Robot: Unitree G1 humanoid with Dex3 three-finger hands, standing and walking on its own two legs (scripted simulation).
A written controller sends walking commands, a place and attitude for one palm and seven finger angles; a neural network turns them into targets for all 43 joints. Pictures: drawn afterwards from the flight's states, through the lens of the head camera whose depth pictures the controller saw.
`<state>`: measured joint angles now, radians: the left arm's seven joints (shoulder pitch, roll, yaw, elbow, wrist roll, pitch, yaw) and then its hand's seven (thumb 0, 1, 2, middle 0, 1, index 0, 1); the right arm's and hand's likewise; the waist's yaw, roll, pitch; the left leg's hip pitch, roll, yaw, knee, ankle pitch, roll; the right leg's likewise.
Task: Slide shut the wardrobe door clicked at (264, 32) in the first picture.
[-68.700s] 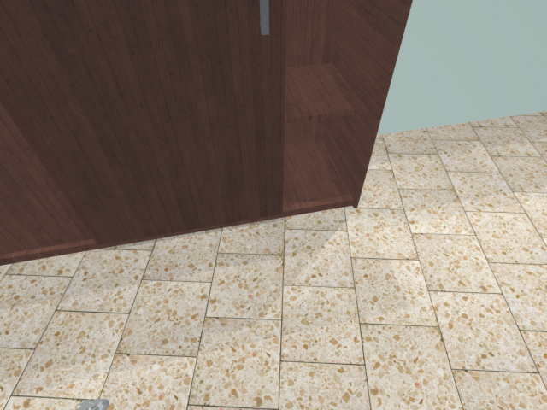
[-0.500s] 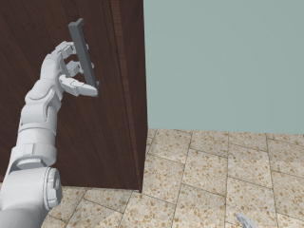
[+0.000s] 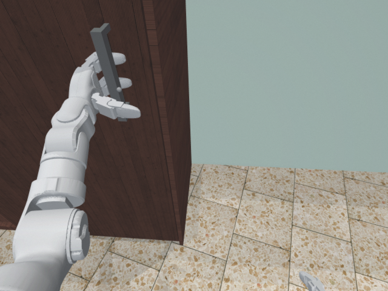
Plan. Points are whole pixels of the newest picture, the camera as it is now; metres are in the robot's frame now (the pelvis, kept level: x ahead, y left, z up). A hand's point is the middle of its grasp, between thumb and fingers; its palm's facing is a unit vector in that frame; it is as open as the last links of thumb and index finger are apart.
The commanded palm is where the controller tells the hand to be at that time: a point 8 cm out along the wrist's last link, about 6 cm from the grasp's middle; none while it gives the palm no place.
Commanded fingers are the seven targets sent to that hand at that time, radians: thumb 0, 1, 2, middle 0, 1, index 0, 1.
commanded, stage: slide the fingers in behind the handle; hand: left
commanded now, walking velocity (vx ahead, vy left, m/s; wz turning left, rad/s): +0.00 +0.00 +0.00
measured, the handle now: (115, 76) +0.49 +0.19 +0.22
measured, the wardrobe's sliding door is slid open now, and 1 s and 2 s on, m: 0.00 0.00 0.00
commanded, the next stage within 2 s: grip the handle and tug to test in 0.38 s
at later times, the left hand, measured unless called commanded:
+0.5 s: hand (118, 89) +0.43 +0.17 +0.23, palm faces +0.01 -1.00 +0.00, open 14.1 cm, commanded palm +0.41 +0.21 +0.22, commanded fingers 0.00 -0.41 0.34 -0.31 -1.21 -0.31 -1.21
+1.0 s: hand (117, 90) +0.44 +0.17 +0.22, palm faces +0.01 -1.00 +0.00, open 8.2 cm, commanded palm +0.41 +0.22 +0.22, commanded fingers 0.00 0.76 0.84 -0.44 -1.38 -0.44 -1.38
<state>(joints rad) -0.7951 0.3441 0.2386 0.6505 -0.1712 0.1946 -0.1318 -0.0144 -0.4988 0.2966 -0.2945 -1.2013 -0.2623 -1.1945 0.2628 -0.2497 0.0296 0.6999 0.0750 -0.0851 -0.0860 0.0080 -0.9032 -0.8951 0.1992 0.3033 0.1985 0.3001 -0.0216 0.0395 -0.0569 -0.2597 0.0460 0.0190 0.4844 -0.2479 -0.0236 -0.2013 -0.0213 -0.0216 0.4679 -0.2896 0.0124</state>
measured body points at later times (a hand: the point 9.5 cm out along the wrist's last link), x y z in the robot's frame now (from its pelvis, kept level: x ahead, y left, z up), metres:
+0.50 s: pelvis +0.00 +0.00 +0.00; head -0.01 -0.01 +0.45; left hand +0.43 +0.22 +0.23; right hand +0.12 -0.25 -0.11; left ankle +0.00 +0.14 -0.74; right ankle -0.03 -0.13 -0.74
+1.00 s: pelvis +0.00 +0.01 +0.00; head +0.00 +0.00 +0.45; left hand +0.43 +0.22 +0.23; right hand +0.12 -0.25 -0.10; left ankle +0.00 +0.14 -0.74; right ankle -0.03 -0.13 -0.74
